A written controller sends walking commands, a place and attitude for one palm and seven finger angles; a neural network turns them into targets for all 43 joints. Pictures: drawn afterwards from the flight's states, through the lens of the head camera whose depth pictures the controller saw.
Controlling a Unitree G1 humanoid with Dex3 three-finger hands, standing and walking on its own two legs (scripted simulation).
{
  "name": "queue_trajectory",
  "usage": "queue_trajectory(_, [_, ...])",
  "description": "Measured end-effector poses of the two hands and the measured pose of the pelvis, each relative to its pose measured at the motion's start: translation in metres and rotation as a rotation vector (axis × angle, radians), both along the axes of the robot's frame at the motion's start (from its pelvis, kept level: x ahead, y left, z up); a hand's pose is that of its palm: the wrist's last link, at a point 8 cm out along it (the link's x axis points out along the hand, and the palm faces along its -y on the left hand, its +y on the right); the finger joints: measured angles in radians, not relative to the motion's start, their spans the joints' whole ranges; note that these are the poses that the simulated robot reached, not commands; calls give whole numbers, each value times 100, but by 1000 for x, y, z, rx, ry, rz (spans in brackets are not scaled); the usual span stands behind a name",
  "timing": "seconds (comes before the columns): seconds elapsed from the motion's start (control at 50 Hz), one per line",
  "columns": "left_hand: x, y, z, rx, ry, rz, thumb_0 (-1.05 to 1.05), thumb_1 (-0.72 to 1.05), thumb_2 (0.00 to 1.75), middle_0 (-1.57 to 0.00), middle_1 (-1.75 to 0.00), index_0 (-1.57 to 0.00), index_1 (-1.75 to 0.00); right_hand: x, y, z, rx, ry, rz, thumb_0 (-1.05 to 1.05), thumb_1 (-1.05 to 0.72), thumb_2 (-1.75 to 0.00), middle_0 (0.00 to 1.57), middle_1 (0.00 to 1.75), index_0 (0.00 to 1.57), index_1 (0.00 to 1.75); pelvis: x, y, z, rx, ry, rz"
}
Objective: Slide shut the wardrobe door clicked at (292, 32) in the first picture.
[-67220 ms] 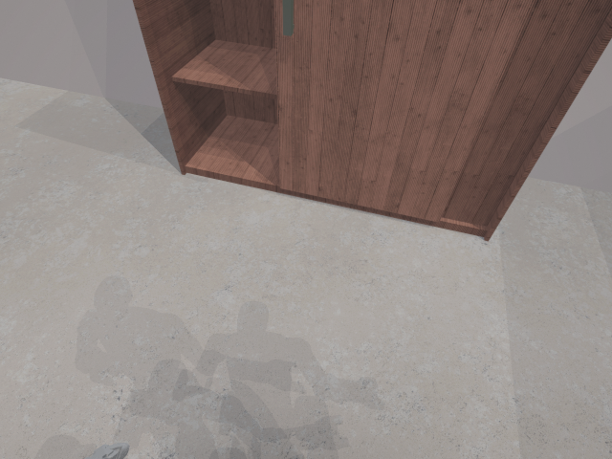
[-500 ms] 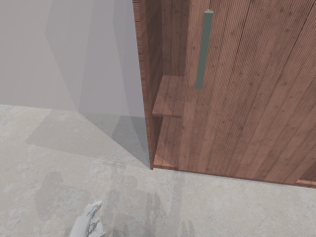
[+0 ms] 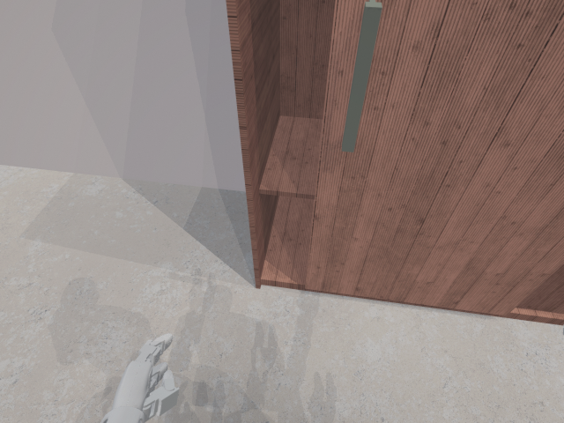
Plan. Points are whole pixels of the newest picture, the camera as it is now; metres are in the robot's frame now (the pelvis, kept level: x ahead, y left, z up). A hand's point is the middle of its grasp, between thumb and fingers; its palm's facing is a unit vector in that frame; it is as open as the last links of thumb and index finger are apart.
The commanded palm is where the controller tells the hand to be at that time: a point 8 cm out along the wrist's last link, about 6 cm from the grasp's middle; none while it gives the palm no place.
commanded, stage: stop stepping back and stand still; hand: right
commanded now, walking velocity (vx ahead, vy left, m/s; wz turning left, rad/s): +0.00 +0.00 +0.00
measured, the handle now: (358, 82) +0.70 -0.11 +0.15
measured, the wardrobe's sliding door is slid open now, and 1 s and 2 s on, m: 0.18 0.18 0.18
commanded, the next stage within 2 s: let the arm hang, fingers relaxed in 0.02 s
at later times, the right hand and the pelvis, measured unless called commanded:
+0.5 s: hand out of the picture +0.00 -0.19 -0.18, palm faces +0.03 +0.99 -0.15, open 7.0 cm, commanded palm none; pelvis -0.02 -0.01 +0.00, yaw -2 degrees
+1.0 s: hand out of the picture -0.02 -0.19 -0.17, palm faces +0.03 +0.98 -0.19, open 7.4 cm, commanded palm none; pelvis -0.02 -0.02 +0.00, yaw -1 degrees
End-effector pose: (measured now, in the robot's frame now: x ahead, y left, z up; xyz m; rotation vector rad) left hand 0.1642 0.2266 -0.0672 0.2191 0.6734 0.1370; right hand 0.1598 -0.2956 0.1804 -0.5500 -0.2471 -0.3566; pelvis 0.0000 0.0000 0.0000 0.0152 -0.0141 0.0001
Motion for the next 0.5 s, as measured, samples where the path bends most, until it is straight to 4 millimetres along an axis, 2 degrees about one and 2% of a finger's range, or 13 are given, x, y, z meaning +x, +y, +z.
queue_trajectory(0.12, [5, 8, 5, 25, -14, 11, 2, 90, 90, -20, -30, -20, -30, -4, -1, -1, 15, 6, -15, 2, -89, -90, 21, 30, 21, 30, 0, 0, 1, -3, 1, -3])
queue_trajectory(0.14, [5, 10, 3, 21, -15, -8, 2, 90, 90, -20, -30, -20, -30, -2, -2, -9, 7, 29, -8, 1, -89, -90, 21, 30, 21, 30, -1, 0, 0, 0, 6, -15])
queue_trajectory(0.18, [4, 15, -10, 11, 31, -44, 1, 90, 90, -20, -30, -20, -30, 8, -9, -49, 49, 196, -14, 1, -90, -90, 21, 30, 21, 30, -4, -4, -4, 6, 14, -35])
queue_trajectory(0.24, [-9, 23, -31, 3, 118, -30, 1, 90, 90, -20, -30, -20, -30, 6, -13, -139, 201, 553, -73, 0, -90, -90, 20, 30, 20, 30, -8, -9, -9, 7, 14, -46])
queue_trajectory(0.3, [-38, 25, -44, 5, 214, 1, 1, 90, 90, -20, -30, -20, -30, -23, 6, -226, 352, 887, -106, 1, -91, -90, 20, 30, 20, 29, -10, -10, -11, 1, 3, -46])
queue_trajectory(0.36, [-78, 22, -50, 20, 346, 24, 1, 90, 90, -20, -30, -20, -30, -70, 39, -290, 484, 1161, -100, 1, -91, -90, 20, 30, 20, 29, -13, -9, -10, -3, -5, -40])
queue_trajectory(0.4, [-107, 19, -53, 28, 444, 39, 1, 90, 90, -20, -30, -20, -30, -104, 62, -316, 558, 1313, -88, 1, -91, -90, 20, 30, 20, 29, -16, -9, -8, -1, -6, -36])
queue_trajectory(0.42, [-122, 17, -54, 29, 494, 46, 1, 90, 90, -20, -30, -20, -30, -120, 67, -324, 592, 1355, -116, 1, -93, -90, 20, 30, 20, 29, -17, -9, -7, 1, -4, -37])
queue_trajectory(0.5, [-172, 8, -57, 20, 669, 70, 1, 90, 90, -20, -30, -20, -30, -171, 58, -334, 623, 1487, -201, -1, -100, -90, 21, 30, 21, 30, -22, -9, -3, 9, 3, -44])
